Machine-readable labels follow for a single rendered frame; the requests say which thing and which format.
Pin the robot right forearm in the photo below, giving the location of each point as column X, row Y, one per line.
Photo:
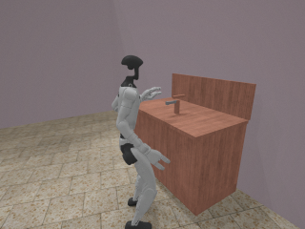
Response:
column 129, row 134

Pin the counter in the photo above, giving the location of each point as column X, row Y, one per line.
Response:
column 202, row 135

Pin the left robot upper arm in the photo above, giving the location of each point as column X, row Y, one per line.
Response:
column 115, row 104

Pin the robot left hand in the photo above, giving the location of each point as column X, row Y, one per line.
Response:
column 149, row 95

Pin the left robot foot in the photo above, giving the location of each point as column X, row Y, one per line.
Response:
column 132, row 202

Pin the right robot upper arm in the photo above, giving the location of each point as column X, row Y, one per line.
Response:
column 128, row 98

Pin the humanoid robot head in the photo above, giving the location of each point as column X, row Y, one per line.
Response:
column 132, row 62

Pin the robot right hand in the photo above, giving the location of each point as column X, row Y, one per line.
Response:
column 154, row 156

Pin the tap lever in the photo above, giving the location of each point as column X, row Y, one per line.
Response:
column 170, row 102

